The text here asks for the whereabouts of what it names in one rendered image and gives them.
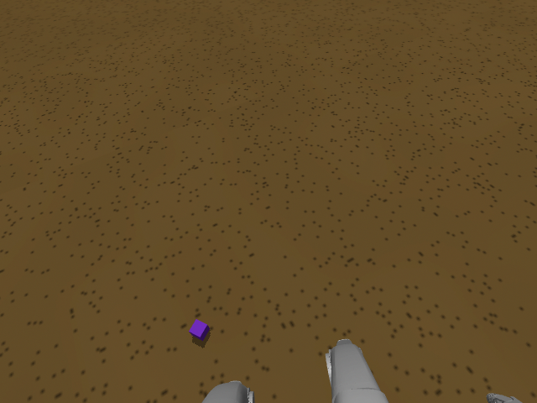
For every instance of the cube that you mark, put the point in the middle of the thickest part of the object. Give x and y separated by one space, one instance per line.
199 330

